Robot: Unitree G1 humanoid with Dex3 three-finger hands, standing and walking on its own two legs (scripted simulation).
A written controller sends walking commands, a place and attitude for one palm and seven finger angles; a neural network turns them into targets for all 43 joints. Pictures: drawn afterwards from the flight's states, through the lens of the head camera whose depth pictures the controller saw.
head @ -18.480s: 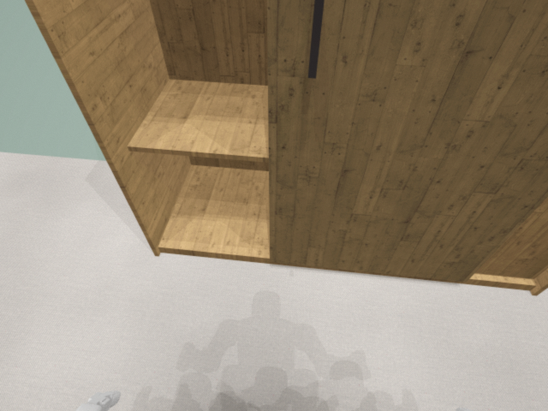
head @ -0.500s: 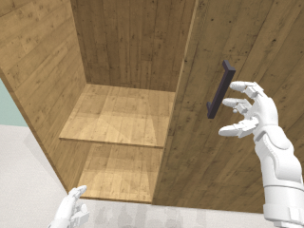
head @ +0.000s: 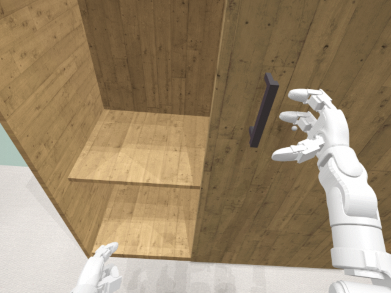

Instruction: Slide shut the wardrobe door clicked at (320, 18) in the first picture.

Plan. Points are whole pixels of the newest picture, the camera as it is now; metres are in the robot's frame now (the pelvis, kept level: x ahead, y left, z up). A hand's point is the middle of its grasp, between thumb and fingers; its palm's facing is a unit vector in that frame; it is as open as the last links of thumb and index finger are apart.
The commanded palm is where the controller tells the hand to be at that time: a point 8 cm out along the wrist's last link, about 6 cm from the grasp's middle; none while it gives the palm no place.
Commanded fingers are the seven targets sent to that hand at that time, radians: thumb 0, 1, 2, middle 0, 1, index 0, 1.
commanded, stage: move the hooked fingers beside the handle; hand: right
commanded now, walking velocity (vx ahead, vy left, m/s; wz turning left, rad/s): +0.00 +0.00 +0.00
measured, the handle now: (260, 112) +0.43 -0.10 +0.20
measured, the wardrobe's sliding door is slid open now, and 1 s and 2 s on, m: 0.48 0.48 0.48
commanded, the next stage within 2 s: none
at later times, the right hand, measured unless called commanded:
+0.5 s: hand (295, 128) +0.38 -0.16 +0.20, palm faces +0.01 +1.00 +0.00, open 14.0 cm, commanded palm +0.35 -0.20 +0.20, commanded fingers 0.00 0.50 -0.30 0.30 1.20 0.30 1.20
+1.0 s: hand (286, 137) +0.38 -0.14 +0.18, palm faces +0.00 +1.00 -0.03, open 14.0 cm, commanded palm +0.35 -0.20 +0.20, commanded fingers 0.00 0.50 -0.30 0.30 1.20 0.30 1.20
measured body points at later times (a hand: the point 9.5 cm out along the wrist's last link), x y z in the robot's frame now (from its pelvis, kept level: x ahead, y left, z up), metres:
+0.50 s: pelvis +0.00 +0.00 +0.00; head -0.02 +0.02 +0.45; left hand +0.17 +0.24 -0.10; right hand +0.38 -0.21 +0.20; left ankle -0.04 +0.08 -0.74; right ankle +0.01 -0.08 -0.74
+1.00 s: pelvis +0.01 +0.02 +0.00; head -0.01 +0.05 +0.45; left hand +0.18 +0.26 -0.10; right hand +0.37 -0.20 +0.18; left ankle -0.04 +0.08 -0.74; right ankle +0.01 -0.08 -0.74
